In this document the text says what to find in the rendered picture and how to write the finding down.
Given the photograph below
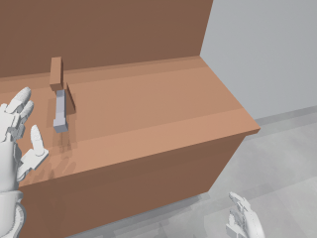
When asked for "right robot hand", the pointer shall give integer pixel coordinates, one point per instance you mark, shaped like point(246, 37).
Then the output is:
point(248, 225)

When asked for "counter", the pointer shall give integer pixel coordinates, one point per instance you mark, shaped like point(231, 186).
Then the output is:
point(149, 122)

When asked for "left robot forearm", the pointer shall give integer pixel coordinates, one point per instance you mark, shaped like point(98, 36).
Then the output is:
point(13, 214)

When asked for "left robot hand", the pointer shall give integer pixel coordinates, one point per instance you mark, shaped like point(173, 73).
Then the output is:
point(12, 128)

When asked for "tap lever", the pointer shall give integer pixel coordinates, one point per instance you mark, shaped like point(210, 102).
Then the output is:
point(59, 123)

